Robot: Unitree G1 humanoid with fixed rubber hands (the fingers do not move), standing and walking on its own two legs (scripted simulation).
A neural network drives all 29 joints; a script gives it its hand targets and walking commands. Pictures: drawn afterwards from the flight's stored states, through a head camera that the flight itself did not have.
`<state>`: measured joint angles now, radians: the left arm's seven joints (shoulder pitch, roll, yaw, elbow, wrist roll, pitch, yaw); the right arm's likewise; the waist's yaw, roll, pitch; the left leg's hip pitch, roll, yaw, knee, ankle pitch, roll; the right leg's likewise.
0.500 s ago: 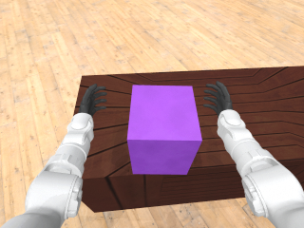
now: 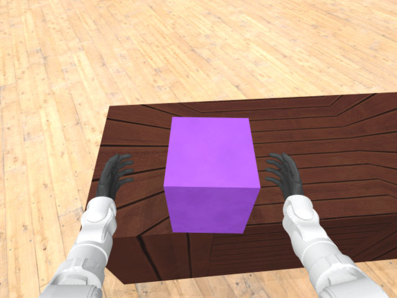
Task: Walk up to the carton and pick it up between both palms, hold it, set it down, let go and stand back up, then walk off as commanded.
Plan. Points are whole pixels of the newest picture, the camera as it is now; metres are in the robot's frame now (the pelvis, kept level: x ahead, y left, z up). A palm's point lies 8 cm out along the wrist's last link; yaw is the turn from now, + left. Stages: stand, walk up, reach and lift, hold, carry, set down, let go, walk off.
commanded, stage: set down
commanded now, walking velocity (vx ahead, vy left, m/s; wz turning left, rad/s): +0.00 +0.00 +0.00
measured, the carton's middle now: (209, 177) +0.42 +0.00 -0.08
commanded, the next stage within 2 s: let go in 1.86 s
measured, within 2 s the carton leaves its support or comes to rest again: neither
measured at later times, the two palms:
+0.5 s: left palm (101, 235) +0.24 +0.23 -0.03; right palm (297, 234) +0.25 -0.18 -0.03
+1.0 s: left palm (103, 256) +0.21 +0.23 -0.06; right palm (308, 258) +0.21 -0.20 -0.06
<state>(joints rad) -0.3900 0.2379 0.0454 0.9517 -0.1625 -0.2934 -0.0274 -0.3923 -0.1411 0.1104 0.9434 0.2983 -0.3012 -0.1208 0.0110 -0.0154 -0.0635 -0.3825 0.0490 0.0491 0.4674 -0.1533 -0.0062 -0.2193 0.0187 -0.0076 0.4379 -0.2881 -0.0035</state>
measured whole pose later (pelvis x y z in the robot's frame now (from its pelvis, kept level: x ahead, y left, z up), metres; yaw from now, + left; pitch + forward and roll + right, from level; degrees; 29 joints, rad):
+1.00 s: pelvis +0.01 +0.01 +0.00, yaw -1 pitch +0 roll -1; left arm 0.06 0.20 -0.01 0.72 -0.09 -0.31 0.00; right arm 0.03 -0.17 0.08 0.91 0.18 -0.51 -0.02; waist 0.03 -0.02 0.02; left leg -0.29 0.04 0.07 0.46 -0.19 0.00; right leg -0.13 0.00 0.02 0.42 -0.30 0.00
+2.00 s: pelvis +0.02 -0.02 +0.00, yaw -1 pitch -4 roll +1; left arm 0.14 0.19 0.04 0.57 0.04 0.12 -0.02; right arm 0.10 -0.20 0.00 0.81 -0.02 -0.22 -0.01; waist 0.02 -0.02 0.07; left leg -0.14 0.04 0.07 0.37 -0.15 -0.03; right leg -0.01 0.02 0.01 0.38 -0.30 -0.02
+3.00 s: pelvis -0.02 +0.03 +0.00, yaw +0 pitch -3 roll -1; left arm 0.29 0.38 0.00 0.71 0.01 -0.02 -0.01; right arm 0.23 -0.37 -0.01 0.79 -0.02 -0.02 0.01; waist 0.00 0.00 0.03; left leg -0.26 0.02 0.07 0.47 -0.15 0.04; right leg -0.10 -0.01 0.01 0.43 -0.28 0.03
